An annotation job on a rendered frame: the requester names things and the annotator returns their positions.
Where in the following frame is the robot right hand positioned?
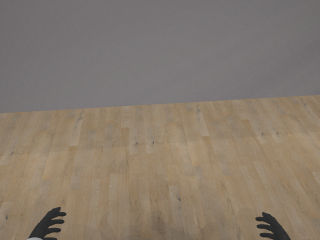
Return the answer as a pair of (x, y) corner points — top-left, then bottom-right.
(255, 212), (291, 240)

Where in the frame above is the robot left hand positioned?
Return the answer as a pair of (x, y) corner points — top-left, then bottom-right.
(28, 207), (66, 240)

